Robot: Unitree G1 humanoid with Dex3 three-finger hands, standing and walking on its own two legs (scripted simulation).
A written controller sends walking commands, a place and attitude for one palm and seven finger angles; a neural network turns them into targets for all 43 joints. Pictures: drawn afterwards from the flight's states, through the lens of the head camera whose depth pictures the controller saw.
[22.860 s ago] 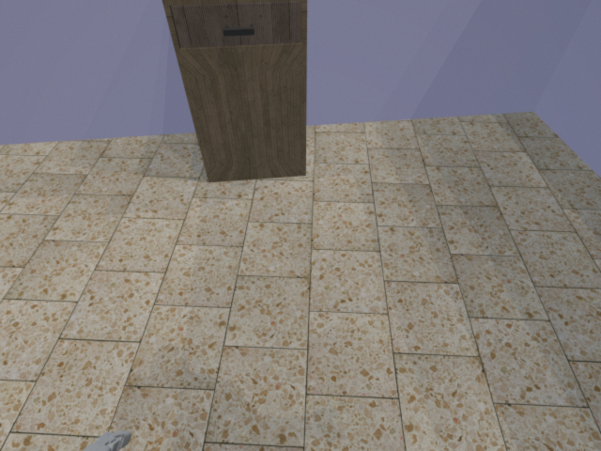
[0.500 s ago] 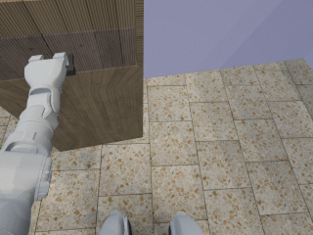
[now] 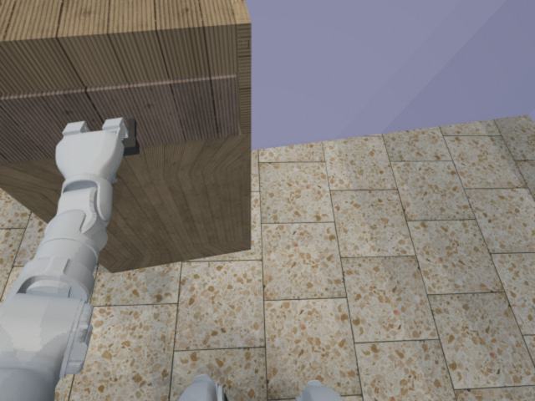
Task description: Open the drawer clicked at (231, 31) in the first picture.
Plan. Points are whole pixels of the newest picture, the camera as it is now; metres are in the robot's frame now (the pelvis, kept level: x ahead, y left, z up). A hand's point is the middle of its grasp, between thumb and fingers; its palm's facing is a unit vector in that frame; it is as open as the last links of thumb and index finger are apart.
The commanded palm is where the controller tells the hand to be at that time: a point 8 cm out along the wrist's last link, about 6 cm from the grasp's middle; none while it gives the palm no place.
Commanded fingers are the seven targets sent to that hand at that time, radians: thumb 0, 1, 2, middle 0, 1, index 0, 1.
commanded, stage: pull the drawer open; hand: left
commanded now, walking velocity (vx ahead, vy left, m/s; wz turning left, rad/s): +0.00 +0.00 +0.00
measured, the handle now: (103, 139) +0.53 +0.25 +0.02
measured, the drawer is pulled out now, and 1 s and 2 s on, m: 0.01 0.10 0.30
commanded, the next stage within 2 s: none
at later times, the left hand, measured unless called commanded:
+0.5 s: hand (106, 183) +0.46 +0.24 +0.00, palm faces -0.06 -0.02 -1.00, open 5.5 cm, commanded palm +0.43 +0.23 +0.05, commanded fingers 0.00 0.90 0.90 -0.40 -1.35 -0.40 -1.35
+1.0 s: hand (105, 228) +0.38 +0.23 +0.00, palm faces -0.01 -0.07 -1.00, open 5.6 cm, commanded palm +0.32 +0.23 +0.05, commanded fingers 0.00 0.90 0.90 -0.40 -1.35 -0.40 -1.35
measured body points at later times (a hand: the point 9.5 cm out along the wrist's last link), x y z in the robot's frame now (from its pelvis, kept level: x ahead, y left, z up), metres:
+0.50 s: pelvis +0.00 -0.01 +0.00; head +0.10 +0.00 +0.44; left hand +0.45 +0.24 +0.05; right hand +0.05 -0.28 -0.13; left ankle +0.00 +0.11 -0.69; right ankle -0.04 -0.15 -0.69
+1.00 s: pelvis +0.01 +0.00 +0.02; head +0.07 +0.00 +0.46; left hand +0.37 +0.23 +0.05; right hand +0.09 -0.26 -0.11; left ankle +0.00 +0.11 -0.69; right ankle -0.04 -0.15 -0.69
